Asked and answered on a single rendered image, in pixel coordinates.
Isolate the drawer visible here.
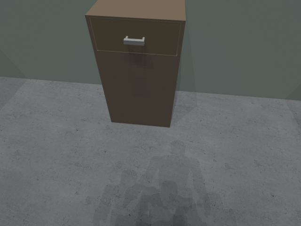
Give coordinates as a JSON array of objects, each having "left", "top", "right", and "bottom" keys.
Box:
[{"left": 90, "top": 17, "right": 180, "bottom": 55}]

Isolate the handle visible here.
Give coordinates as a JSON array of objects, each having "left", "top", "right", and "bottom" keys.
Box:
[{"left": 123, "top": 36, "right": 145, "bottom": 46}]

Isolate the cabinet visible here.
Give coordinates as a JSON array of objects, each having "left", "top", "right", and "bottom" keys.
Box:
[{"left": 85, "top": 0, "right": 186, "bottom": 128}]

